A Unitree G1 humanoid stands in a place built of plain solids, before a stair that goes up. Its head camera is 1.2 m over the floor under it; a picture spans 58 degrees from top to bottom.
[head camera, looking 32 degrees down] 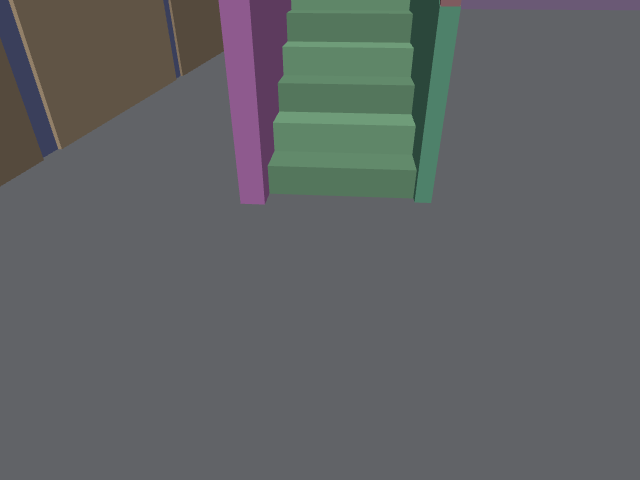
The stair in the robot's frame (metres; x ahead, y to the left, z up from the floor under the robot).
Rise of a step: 0.19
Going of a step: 0.26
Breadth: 0.90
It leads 4 degrees to the right of straight ahead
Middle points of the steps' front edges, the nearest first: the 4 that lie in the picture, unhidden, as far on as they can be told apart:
2.44 -0.13 0.19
2.70 -0.15 0.37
2.95 -0.17 0.56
3.21 -0.19 0.75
